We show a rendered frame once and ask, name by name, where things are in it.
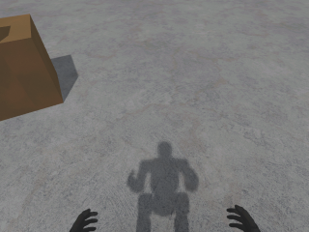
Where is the left robot hand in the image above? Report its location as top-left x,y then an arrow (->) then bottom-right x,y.
70,208 -> 98,232

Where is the right robot hand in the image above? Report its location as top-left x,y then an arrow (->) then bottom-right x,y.
226,205 -> 261,232

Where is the pedestal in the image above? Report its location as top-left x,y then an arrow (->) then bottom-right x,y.
0,14 -> 64,122

